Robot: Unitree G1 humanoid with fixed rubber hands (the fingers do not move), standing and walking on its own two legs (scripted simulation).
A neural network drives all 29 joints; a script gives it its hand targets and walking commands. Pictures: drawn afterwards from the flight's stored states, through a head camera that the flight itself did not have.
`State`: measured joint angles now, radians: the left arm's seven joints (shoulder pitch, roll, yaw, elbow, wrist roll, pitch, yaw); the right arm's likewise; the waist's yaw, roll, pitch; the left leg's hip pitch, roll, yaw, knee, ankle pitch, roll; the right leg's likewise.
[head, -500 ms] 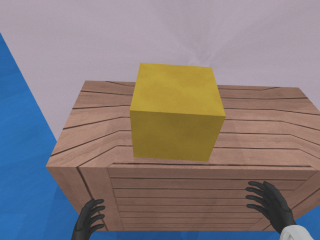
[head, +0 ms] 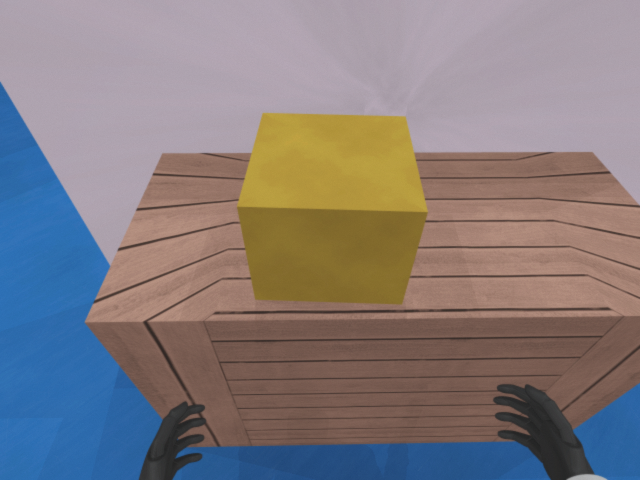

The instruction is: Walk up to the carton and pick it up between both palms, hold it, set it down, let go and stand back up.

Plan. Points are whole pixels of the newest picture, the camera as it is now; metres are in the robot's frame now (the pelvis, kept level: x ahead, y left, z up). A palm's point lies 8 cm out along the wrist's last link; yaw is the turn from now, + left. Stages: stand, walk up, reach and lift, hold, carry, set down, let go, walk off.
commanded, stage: set down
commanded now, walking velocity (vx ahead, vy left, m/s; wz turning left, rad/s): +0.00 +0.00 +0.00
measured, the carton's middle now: (331, 207) +0.57 -0.01 +0.01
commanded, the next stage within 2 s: let go in 0.68 s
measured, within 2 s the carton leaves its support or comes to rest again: neither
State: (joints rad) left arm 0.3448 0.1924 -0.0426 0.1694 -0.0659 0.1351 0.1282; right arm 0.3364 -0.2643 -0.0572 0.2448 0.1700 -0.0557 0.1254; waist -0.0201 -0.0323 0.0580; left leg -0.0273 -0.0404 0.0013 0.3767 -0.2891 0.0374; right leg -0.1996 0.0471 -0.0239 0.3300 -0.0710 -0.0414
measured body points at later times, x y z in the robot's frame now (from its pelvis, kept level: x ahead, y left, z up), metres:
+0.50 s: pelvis +0.02 +0.00 +0.00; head +0.06 +0.00 +0.45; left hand +0.20 +0.23 -0.07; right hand +0.18 -0.23 -0.06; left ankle -0.05 +0.09 -0.74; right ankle +0.07 -0.09 -0.74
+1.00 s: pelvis +0.02 +0.00 +0.00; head +0.04 +0.01 +0.45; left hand +0.18 +0.23 -0.09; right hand +0.14 -0.23 -0.08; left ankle -0.05 +0.09 -0.74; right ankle +0.07 -0.09 -0.74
